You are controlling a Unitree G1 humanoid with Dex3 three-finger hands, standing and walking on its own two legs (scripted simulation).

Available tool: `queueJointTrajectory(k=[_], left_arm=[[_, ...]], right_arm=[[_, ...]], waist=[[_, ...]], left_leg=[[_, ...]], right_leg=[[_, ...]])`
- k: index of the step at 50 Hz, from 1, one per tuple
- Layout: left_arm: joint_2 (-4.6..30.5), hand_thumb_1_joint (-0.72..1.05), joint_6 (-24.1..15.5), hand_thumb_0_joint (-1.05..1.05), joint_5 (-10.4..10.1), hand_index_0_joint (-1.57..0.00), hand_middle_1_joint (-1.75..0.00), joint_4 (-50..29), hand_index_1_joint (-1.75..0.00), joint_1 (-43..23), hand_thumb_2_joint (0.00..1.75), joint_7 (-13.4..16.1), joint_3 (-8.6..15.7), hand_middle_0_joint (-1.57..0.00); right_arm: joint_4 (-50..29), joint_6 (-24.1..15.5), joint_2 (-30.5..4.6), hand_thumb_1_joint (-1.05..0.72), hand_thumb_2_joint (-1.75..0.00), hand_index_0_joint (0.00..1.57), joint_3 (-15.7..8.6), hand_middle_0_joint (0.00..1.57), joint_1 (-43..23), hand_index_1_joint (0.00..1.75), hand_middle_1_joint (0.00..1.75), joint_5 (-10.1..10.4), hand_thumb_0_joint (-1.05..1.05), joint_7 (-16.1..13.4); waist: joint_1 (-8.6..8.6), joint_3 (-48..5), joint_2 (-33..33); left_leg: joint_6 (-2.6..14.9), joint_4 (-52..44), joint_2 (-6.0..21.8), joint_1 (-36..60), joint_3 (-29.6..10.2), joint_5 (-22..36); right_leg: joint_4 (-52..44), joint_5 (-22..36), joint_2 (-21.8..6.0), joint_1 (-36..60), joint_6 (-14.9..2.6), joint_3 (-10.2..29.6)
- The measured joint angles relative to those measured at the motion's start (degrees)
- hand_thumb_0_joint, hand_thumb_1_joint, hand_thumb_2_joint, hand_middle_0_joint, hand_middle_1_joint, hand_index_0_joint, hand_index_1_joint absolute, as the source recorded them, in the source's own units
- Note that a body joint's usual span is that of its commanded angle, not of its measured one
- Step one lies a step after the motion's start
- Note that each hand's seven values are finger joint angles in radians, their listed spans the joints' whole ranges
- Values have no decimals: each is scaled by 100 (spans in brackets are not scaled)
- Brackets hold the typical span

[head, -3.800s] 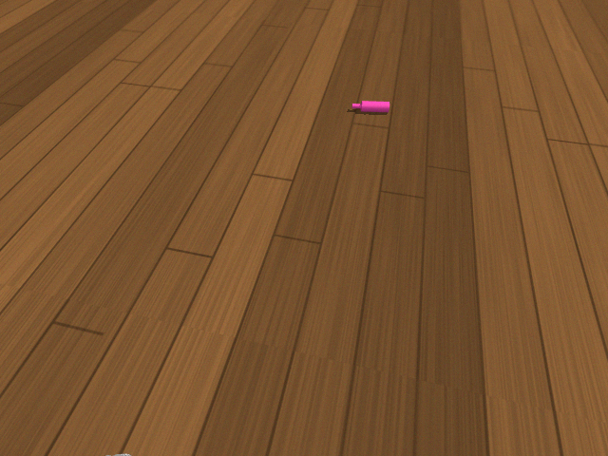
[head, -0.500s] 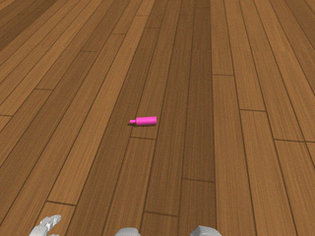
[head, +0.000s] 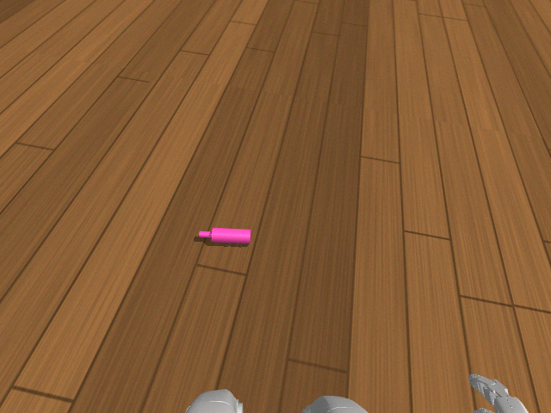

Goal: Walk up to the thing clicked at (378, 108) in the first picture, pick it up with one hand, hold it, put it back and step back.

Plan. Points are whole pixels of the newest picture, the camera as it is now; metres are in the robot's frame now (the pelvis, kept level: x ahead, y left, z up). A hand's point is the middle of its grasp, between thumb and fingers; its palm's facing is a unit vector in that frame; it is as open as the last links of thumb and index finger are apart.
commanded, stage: walk up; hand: left
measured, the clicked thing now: (225, 235) +0.81 +0.21 -0.73
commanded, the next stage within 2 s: none
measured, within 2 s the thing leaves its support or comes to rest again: neither
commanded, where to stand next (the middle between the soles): +0.36 -0.07 m, yaw +2 degrees
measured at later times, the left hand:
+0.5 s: hand (179, 350) +0.21 +0.17 -0.10, palm faces +0.01 -0.90 -0.43, open 7.4 cm
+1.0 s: hand (189, 304) +0.30 +0.18 -0.15, palm faces +0.04 -0.94 -0.34, open 7.4 cm
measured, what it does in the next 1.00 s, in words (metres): walks ahead: right foot, then left foot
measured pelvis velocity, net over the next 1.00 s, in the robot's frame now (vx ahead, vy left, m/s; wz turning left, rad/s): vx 0.27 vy -0.09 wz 0.08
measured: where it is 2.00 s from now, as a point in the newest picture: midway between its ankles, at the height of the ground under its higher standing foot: (300, 373)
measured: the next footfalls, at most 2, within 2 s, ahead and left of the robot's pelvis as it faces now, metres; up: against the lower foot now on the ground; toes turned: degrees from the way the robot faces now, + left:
right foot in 0.32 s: +0.23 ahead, -0.22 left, +0.00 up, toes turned -5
left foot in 0.84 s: +0.37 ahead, +0.03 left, +0.00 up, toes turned +7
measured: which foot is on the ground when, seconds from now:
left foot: down 0.00-0.34, up 0.36-0.82, down 0.84-1.00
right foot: up 0.00-0.30, down 0.32-0.88, up 0.90-1.00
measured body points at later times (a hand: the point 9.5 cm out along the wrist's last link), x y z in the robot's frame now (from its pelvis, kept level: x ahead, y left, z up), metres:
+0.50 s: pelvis +0.15 -0.11 +0.01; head +0.16 -0.15 +0.46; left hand +0.20 +0.22 -0.07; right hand +0.20 -0.43 -0.13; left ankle +0.14 +0.04 -0.65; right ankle +0.19 -0.21 -0.72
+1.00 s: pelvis +0.27 -0.09 +0.00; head +0.30 -0.07 +0.45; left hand +0.30 +0.23 -0.13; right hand +0.40 -0.39 -0.09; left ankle +0.33 +0.02 -0.72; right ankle +0.26 -0.23 -0.66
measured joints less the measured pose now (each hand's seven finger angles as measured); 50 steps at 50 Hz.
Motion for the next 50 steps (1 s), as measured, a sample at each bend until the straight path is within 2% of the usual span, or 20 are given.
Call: queueJointTrajectory(k=[4,8,12,16,18,19,21,23,29,33,39,42,43,44,47,50], left_arm=[[128,90,-21,1,-31,-20,-30,-86,-30,-183,89,-65,72,-21],[226,90,-27,1,-23,-20,-30,-146,-30,-336,89,-165,165,-20],[238,90,-21,0,1,-20,-30,-45,-30,-434,89,-264,201,-20],[254,90,-97,0,43,-20,-30,57,-30,-430,89,-289,246,-20],[160,90,-220,0,72,-20,-30,64,-30,-491,89,-229,264,-20],[129,90,-283,0,74,-20,-30,25,-30,-507,89,-191,250,-20],[46,90,-343,0,21,-20,-30,-51,-30,-497,89,-136,194,-20],[-59,90,-366,0,-33,-20,-30,-80,-30,-430,89,-78,123,-20],[-141,90,-383,0,-68,-21,-30,-40,-30,-165,89,18,2,-21],[-135,90,-400,0,-26,-21,-30,-79,-30,-75,89,35,17,-21],[-15,90,-392,1,-10,-21,-30,-141,-30,-37,89,75,27,-21],[51,90,-316,1,-40,-21,-30,-129,-30,-42,89,113,-21,-21],[85,90,-281,1,-55,-21,-30,-98,-30,-97,89,134,-31,-21],[76,90,-232,1,-81,-21,-30,-75,-30,-173,89,155,-36,-21],[0,90,-121,1,-93,-20,-30,-52,-30,-328,89,202,-96,-21],[57,90,-89,1,-108,-20,-30,-50,-30,-407,89,174,-110,-20]], right_arm=[[-4,-35,38,-90,-89,20,80,21,220,30,30,47,0,-25],[78,-27,-27,-90,-89,20,90,21,407,30,30,-12,1,40],[120,-7,-183,-90,-89,21,42,21,547,30,30,-45,1,100],[192,106,-336,-90,-89,21,-31,21,694,30,30,-62,1,124],[271,189,-425,-90,-89,20,-78,21,702,30,30,-73,1,76],[331,237,-411,-90,-89,20,-76,21,694,30,30,-59,1,45],[448,315,-372,-90,-89,20,-23,20,641,30,30,-43,1,21],[500,323,-362,-90,-89,20,12,20,550,30,30,24,1,44],[385,328,-271,-90,-89,20,-1,20,411,30,30,38,1,160],[404,416,-229,-90,-89,20,-47,20,408,30,30,-29,1,231],[402,433,-167,-90,-89,20,-52,20,270,30,30,-113,1,267],[329,342,-145,-90,-89,20,-37,20,155,30,30,-106,1,227],[317,294,-97,-90,-89,20,-47,20,73,30,30,-111,1,191],[257,252,-78,-90,-89,20,-43,20,3,30,30,-122,1,162],[69,182,-43,-90,-89,20,1,20,-102,30,30,-18,1,109],[-3,196,67,-90,-89,20,87,20,-87,30,30,22,1,52]], waist=[[-78,-36,-101],[-86,-45,-97],[-183,-96,38],[-233,-280,220],[-241,-223,559],[-214,-203,601],[-80,-177,589],[6,-143,646],[39,-97,728],[54,-95,685],[117,-13,489],[103,0,357],[76,58,212],[66,129,133],[-15,236,211],[-58,186,130]], left_leg=[[-98,-498,3,535,-4,47],[-170,-699,66,868,25,-63],[-273,-646,160,1041,35,-317],[-341,-201,316,1035,0,-834],[-130,613,540,798,-288,-1176],[-95,1239,430,560,-472,-1257],[-76,2243,119,102,-584,-1279],[-76,2665,-39,-287,-641,-1011],[-169,2263,-59,-982,-867,-152],[-250,1507,-2,-1049,-919,93],[-217,327,172,-710,-630,227],[-127,-254,102,-277,-431,490],[-155,-223,-20,-232,-379,371],[-154,-79,-93,-252,-333,258],[-90,110,-33,-191,-378,71],[-117,-170,-28,51,-365,130]], right_leg=[[50,550,-330,-783,112,382],[-960,1039,-734,-1093,263,415],[-2111,1540,-894,-938,271,322],[-2703,1600,-767,-444,241,108],[-2437,1435,-551,-377,282,-120],[-2325,1302,-541,-354,265,-179],[-2389,1212,-559,-215,204,-176],[-2743,1304,-510,44,169,-202],[-3628,1478,-267,712,45,-398],[-3851,1370,-185,1018,18,-572],[-3558,876,-226,1221,103,-756],[-2988,408,-357,1125,207,-791],[-2609,239,-513,1009,203,-756],[-2062,253,-594,789,152,-617],[-497,-231,-352,60,77,-195],[-184,-88,-344,-441,48,66]])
